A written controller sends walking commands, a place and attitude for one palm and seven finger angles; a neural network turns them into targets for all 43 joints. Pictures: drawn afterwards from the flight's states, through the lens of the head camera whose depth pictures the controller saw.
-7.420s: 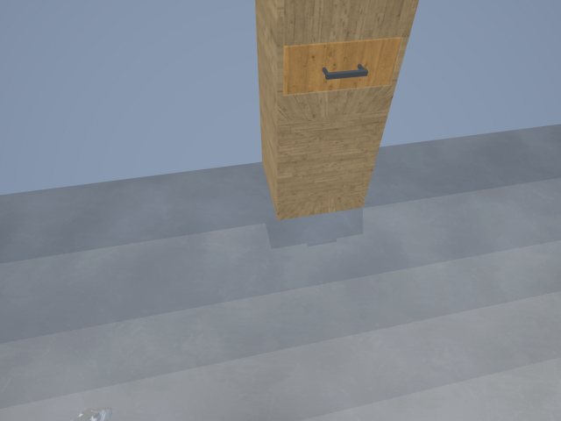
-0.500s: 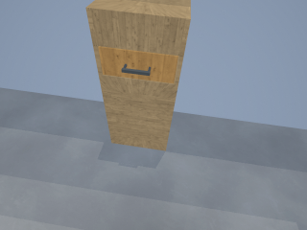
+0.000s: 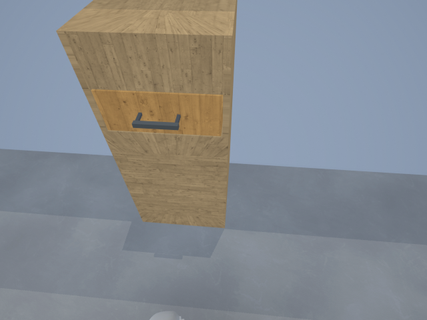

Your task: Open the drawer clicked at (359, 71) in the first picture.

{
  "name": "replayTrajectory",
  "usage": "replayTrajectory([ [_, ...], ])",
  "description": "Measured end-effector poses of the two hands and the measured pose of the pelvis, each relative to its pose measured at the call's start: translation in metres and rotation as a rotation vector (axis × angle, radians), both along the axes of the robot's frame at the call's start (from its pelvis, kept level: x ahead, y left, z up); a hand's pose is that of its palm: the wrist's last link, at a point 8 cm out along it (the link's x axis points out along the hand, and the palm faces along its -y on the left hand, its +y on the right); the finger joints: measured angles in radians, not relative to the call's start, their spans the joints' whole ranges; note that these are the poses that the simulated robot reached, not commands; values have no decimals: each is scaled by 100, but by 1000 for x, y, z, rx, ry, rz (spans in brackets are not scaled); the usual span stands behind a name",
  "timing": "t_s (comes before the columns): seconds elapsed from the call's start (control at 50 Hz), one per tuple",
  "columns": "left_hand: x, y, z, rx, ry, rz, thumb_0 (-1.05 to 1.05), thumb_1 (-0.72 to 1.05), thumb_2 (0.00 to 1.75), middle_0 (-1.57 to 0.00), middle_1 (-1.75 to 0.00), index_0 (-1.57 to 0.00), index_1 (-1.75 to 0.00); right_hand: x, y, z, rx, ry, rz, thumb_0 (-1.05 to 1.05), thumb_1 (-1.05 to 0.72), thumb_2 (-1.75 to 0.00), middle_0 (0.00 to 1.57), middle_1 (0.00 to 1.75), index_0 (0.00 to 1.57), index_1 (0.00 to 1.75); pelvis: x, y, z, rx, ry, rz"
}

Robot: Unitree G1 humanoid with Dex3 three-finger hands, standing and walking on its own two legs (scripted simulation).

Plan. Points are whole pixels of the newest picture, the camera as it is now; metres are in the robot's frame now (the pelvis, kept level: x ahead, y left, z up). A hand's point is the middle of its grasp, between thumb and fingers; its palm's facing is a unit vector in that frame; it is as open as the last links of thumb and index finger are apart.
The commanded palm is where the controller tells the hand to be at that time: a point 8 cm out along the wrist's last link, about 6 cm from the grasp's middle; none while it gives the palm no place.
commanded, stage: take the last steps up to it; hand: left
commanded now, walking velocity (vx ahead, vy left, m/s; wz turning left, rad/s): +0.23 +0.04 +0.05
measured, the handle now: (157, 121) +0.67 +0.20 -0.04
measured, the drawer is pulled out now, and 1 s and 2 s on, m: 0.00 0.00 0.00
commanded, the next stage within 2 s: come to a stop and stand still in 0.18 s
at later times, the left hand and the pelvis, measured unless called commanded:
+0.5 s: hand out of the picture +0.14 +0.22 -0.18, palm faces +0.05 -0.98 -0.16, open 7.3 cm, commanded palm none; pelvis +0.13 +0.05 +0.00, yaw +0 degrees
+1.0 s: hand (140, 309) +0.18 +0.17 -0.14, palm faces +0.05 -0.96 -0.29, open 7.3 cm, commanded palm none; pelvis +0.12 -0.02 +0.01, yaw +0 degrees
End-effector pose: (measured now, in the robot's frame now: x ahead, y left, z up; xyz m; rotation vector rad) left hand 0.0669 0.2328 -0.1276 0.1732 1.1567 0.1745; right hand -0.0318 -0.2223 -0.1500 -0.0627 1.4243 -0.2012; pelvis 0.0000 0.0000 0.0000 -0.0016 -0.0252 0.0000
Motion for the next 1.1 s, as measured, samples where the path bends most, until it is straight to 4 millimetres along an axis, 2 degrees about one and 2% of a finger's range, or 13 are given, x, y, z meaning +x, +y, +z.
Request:
replayTrajectory([
  [0.08,-11,6,-2,-10,86,22,-1,95,90,-20,-30,-20,-30,76,-5,10,-24,-125,45,1,-91,-90,20,30,20,30,26,4,5,-9,8,5],
  [0.18,-25,12,-14,-60,189,78,0,93,90,-20,-30,-20,-30,157,8,20,-41,-221,124,1,-91,-90,20,30,20,30,60,18,3,-25,7,12],
  [0.26,-30,21,-33,-103,279,117,0,92,90,-20,-30,-20,-30,210,29,19,-65,-279,173,1,-91,-90,20,30,20,30,91,37,-9,-35,3,11],
  [0.3,-25,26,-36,-112,321,114,0,92,90,-20,-30,-20,-30,223,39,19,-70,-290,176,1,-91,-90,20,30,20,30,102,43,-10,-18,0,3],
  [0.36,-4,31,-31,-108,331,99,1,91,90,-20,-30,-20,-30,228,49,21,-72,-271,147,0,-91,-90,20,30,20,30,116,49,-5,-9,1,-3],
  [0.5,63,36,-22,-75,255,58,1,91,90,-20,-30,-20,-30,227,41,23,-97,-182,101,-1,-95,-90,20,30,21,30,135,48,4,3,4,-7],
  [0.62,111,32,-14,-14,169,26,0,91,90,-20,-30,-20,-30,214,20,13,-75,-123,66,0,-93,-90,20,30,21,30,135,27,2,4,6,-13],
  [0.72,133,15,-7,54,85,-12,0,91,90,-20,-30,-20,-30,201,-7,-9,-23,-106,35,1,-91,-90,20,30,20,30,134,-1,-9,36,13,-21],
  [0.78,133,0,2,68,74,-29,0,91,90,-20,-30,-20,-30,194,-20,-15,-2,-87,21,1,-91,-90,20,30,20,30,131,-10,-8,32,7,-18],
  [0.92,118,-20,17,62,71,-3,0,91,90,-20,-30,-20,-30,181,-37,-8,15,-59,43,1,-91,-90,20,30,20,30,122,-22,4,61,14,-8],
  [1.0,101,-18,19,58,77,27,0,91,90,-21,-30,-21,-30,177,-41,-3,6,-49,74,1,-91,-90,20,30,20,30,116,-22,7,68,22,2],
  [1.1,71,-5,13,45,123,61,0,91,90,-21,-30,-21,-30,181,-37,5,-21,-69,110,1,-91,-90,20,30,20,30,109,-14,8,63,31,6],
])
